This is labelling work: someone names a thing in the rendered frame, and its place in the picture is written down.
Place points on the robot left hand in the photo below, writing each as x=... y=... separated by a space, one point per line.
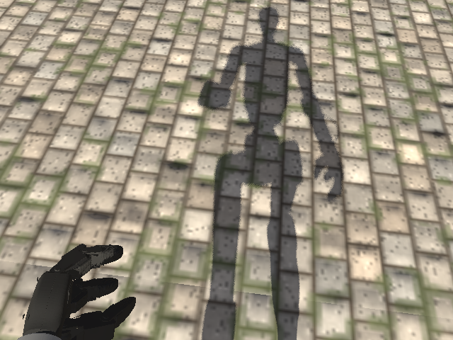
x=57 y=295

